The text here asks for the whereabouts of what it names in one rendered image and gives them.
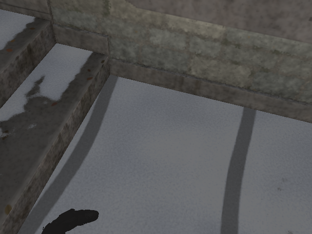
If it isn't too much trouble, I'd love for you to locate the robot left hand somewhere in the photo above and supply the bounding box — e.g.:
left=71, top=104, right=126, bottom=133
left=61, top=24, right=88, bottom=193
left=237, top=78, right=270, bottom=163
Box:
left=41, top=209, right=99, bottom=234

